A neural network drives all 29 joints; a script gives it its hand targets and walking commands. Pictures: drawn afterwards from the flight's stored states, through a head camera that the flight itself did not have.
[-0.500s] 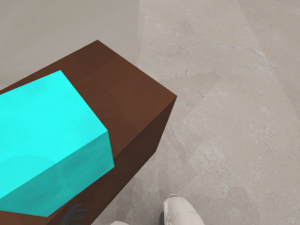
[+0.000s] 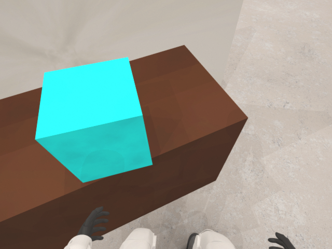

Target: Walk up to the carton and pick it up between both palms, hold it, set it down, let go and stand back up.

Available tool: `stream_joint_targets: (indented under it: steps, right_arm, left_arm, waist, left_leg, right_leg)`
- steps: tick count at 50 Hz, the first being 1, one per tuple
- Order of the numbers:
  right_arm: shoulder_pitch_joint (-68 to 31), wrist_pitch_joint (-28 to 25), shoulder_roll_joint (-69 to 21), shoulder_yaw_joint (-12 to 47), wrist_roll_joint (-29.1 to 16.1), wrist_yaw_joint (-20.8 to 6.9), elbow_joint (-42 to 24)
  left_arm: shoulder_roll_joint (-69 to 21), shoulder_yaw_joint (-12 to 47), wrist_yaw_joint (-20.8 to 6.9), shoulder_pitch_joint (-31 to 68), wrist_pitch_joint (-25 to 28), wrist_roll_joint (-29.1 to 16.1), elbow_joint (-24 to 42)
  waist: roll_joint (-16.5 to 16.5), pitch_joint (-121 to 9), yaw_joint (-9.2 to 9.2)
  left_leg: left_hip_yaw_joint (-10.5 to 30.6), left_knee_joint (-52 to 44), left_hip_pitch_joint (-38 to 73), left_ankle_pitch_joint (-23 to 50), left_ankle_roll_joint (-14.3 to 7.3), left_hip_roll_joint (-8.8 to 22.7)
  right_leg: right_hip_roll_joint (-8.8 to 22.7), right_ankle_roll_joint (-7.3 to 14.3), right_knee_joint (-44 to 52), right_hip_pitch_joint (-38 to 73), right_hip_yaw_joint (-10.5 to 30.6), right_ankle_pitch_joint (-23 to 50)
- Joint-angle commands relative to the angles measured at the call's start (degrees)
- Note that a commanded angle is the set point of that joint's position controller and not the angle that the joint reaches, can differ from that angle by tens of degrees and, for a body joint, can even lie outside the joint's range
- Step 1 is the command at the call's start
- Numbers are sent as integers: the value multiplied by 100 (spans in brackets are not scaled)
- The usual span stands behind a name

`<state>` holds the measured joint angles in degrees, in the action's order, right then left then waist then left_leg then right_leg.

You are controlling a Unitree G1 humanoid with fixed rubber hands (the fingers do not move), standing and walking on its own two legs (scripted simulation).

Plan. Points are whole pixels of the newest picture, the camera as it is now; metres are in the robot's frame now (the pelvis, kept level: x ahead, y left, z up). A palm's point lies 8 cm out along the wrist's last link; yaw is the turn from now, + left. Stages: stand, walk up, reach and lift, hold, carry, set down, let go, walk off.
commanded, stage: walk up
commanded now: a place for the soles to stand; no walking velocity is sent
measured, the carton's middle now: (104, 123) +0.41 +0.20 +0.02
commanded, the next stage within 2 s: none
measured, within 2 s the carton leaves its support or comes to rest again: neither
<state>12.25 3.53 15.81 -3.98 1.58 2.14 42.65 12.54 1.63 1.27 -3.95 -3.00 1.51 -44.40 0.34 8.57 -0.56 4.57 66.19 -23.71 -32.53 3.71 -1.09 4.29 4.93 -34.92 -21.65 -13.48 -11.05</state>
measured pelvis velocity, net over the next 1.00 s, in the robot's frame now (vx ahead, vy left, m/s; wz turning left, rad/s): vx -0.03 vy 0.02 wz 0.49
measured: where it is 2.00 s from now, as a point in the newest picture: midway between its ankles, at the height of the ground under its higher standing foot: outside the picture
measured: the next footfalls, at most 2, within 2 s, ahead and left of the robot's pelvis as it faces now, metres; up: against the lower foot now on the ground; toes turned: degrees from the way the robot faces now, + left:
left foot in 0.16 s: -0.02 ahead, +0.13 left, +0.00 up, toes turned +30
right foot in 0.54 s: +0.04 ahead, -0.07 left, +0.00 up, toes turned +30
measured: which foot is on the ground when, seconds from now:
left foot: up 0.00-0.14, down 0.16-1.00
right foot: down 0.00-0.20, up 0.22-0.52, down 0.54-1.00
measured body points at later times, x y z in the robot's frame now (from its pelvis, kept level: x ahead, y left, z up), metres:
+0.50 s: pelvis -0.05 +0.03 +0.00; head -0.05 +0.07 +0.45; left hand -0.07 +0.30 -0.15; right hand +0.06 -0.19 -0.11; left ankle -0.08 +0.13 -0.72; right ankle +0.00 -0.09 -0.71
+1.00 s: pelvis -0.03 +0.02 +0.01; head -0.03 +0.05 +0.46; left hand -0.13 +0.27 -0.14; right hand +0.13 -0.17 -0.12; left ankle -0.08 +0.13 -0.72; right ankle -0.01 -0.09 -0.72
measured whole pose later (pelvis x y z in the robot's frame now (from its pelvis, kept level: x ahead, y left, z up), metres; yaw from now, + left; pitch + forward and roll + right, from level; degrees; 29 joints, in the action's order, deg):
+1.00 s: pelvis -0.03 +0.02 +0.01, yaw +28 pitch +0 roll -1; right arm 17.3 -1.7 12.3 0.5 0.2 1.6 50.6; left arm 16.1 1.5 -0.4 -16.0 -1.7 1.6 -54.7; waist -1.3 1.7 0.4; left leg 15.6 35.0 -16.6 -17.5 -0.5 -6.9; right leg 3.9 0.2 -31.2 -11.4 -13.1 -19.5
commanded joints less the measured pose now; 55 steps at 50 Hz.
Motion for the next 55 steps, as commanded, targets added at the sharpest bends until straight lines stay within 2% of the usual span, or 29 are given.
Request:
stream_joint_targets:
  steps: [1,3,5,6,7,8,9,10,11,12,14,15,16,17,20,21,23,25,26,28,29,30,32,34,37,38,43,51,55]
  right_arm:
    - [678,-73,608,-197,-2,-87,-221]
    - [944,-87,547,-180,-55,-144,-145]
    - [1277,-149,550,-171,-114,-175,-48]
    - [1558,-188,499,-151,-131,-191,56]
    - [1708,-226,478,-169,-128,-220,142]
    - [1700,-267,650,-187,-121,-212,147]
    - [1584,-282,970,-244,-105,-175,115]
    - [1026,-319,1032,-204,-177,-58,-110]
    - [888,-337,1179,-288,-176,47,-153]
    - [674,-386,1021,-259,-189,130,-116]
    - [393,-445,867,-126,-201,180,-131]
    - [394,-471,831,-63,-194,127,-229]
    - [513,-500,801,-52,-195,84,-214]
    - [639,-531,668,-13,-166,50,-150]
    - [796,-541,439,76,-83,15,-42]
    - [933,-535,471,73,-40,22,2]
    - [1090,-521,512,81,-51,15,80]
    - [890,-464,591,76,-91,-21,68]
    - [774,-463,411,154,-105,-42,103]
    - [1030,-522,47,252,-114,-100,135]
    - [999,-495,75,264,-162,-73,177]
    - [852,-486,125,278,-90,-50,205]
    - [843,-531,184,288,-60,-83,278]
    - [867,-613,336,245,-45,-102,350]
    - [802,-696,573,187,-98,-73,319]
    - [837,-703,620,173,-118,-78,330]
    - [605,-671,466,240,-148,-31,357]
    - [690,-622,392,313,-116,27,465]
    - [683,-607,483,302,-133,91,454]
  left_arm:
    - [1283,-327,79,-341,83,22,209]
    - [1448,-381,50,-322,43,71,137]
    - [1541,-412,5,-312,-1,78,120]
    - [1565,-385,-16,-146,-36,65,157]
    - [1456,-374,-63,-262,-75,66,118]
    - [1310,-338,-127,-464,-122,65,104]
    - [994,-244,-182,-436,-131,43,212]
    - [1046,-202,-223,-277,-150,29,283]
    - [1100,-272,-179,145,-157,-51,371]
    - [1075,-268,-213,5,-163,-2,223]
    - [953,-257,-299,-580,-155,17,-92]
    - [993,-276,-264,-731,-103,39,-110]
    - [1046,-252,-214,-622,-56,96,-86]
    - [1000,-225,-184,-539,-16,100,-87]
    - [839,-140,-129,-752,50,43,-181]
    - [781,-125,-138,-730,73,53,-209]
    - [780,-75,-102,-708,116,22,-209]
    - [674,-53,-66,-1123,202,-37,-279]
    - [836,-79,-55,-1440,247,-4,-412]
    - [1255,-162,-53,-1658,338,53,-498]
    - [1372,-199,-84,-1441,271,13,-566]
    - [1290,-192,-106,-1170,236,6,-535]
    - [1122,-154,-147,-834,176,8,-510]
    - [995,-95,-164,-876,205,13,-495]
    - [913,-104,-174,-1001,222,9,-559]
    - [893,-93,-178,-1083,223,-8,-587]
    - [934,-134,-161,-1355,265,-17,-656]
    - [1196,-190,-116,-1461,120,14,-750]
    - [1278,-192,-126,-1461,63,30,-795]
  waist:
    - [-863,-1180,139]
    - [-1088,-1097,81]
    - [-1153,-1215,33]
    - [-1129,-1116,-148]
    - [-773,-1071,-212]
    - [82,-830,-184]
    - [1375,-514,-226]
    - [1262,-86,-256]
    - [1235,300,-385]
    - [1003,286,-250]
    - [1109,91,62]
    - [1223,-288,79]
    - [1196,-529,-39]
    - [1156,-560,-97]
    - [1069,-673,-100]
    - [927,-852,-228]
    - [899,-859,-256]
    - [871,-924,-5]
    - [632,-978,144]
    - [-614,-1172,53]
    - [-731,-856,-4]
    - [-650,-390,-64]
    - [-783,-9,-165]
    - [-758,162,-90]
    - [-289,-14,9]
    - [22,-268,8]
    - [511,-990,106]
    - [155,-1025,124]
    - [-191,-743,78]
  left_leg:
    - [-201,-673,-229,-183,-107,196]
    - [-353,-1353,310,-443,-169,232]
    - [-437,-2140,856,-183,-275,208]
    - [-604,-2673,1329,348,-327,155]
    - [-444,-3354,1799,737,-427,161]
    - [100,-4124,1564,671,-504,210]
    - [1957,-4862,1149,-326,-888,1094]
    - [3125,-5126,389,-1181,-1282,1667]
    - [3393,-5511,-428,-1850,-1638,1806]
    - [2927,-5369,-312,-1556,-1535,1506]
    - [1977,-5108,595,368,-1102,1135]
    - [1787,-4880,774,1152,-1133,1021]
    - [1815,-4793,851,1595,-983,964]
    - [1956,-4690,766,1780,-1013,974]
    - [1629,-4343,1044,3244,-1190,820]
    - [1687,-4216,1331,3527,-1273,832]
    - [1782,-4048,1211,3902,-1315,822]
    - [1859,-3915,880,3546,-1151,759]
    - [1873,-3793,504,3228,-997,631]
    - [1286,-3009,-383,1884,-647,-25]
    - [704,-3012,3,1358,-564,-224]
    - [601,-2993,353,1108,-539,-198]
    - [751,-3571,733,1372,-575,-167]
    - [992,-3865,679,1840,-613,-10]
    - [1645,-4230,111,2089,-773,319]
    - [1777,-4348,76,2046,-810,348]
    - [1976,-4100,232,2952,-897,286]
    - [1394,-3342,-13,3678,-750,21]
    - [1139,-2877,-280,3278,-729,-51]
  right_leg:
    - [1864,586,2010,1130,1999,-1832]
    - [1945,443,2137,654,1700,-2457]
    - [1964,345,2037,413,1436,-2523]
    - [1862,173,1963,43,1089,-2622]
    - [1622,-55,1451,-359,818,-2749]
    - [1178,-302,607,-541,496,-2780]
    - [603,-559,-772,-1243,259,-2560]
    - [178,-653,-1600,-1905,599,-2384]
    - [266,-565,-2149,-1573,1145,-2188]
    - [235,-567,-2436,-1357,1277,-1598]
    - [5,-627,-2433,-1752,1168,-1147]
    - [-25,-623,-2332,-1519,1173,-1197]
    - [-12,-615,-2330,-1280,1216,-1198]
    - [20,-619,-2140,-983,1254,-1149]
    - [-64,-582,-1327,-572,1109,-1066]
    - [-162,-581,-1000,-462,1008,-1134]
    - [-260,-532,-381,-29,928,-1137]
    - [-176,-457,742,852,993,-365]
    - [45,-408,987,1523,1193,208]
    - [1174,-120,1329,2363,2267,441]
    - [1514,405,1759,1405,2575,-778]
    - [1536,495,2039,599,2740,-1702]
    - [1024,122,2098,-15,1787,-2562]
    - [679,-139,1711,64,1319,-2037]
    - [321,-335,1058,842,834,-1238]
    - [308,-370,909,1124,823,-1083]
    - [316,-285,652,1631,791,-457]
    - [620,-89,752,2005,599,141]
    - [855,75,816,1957,577,531]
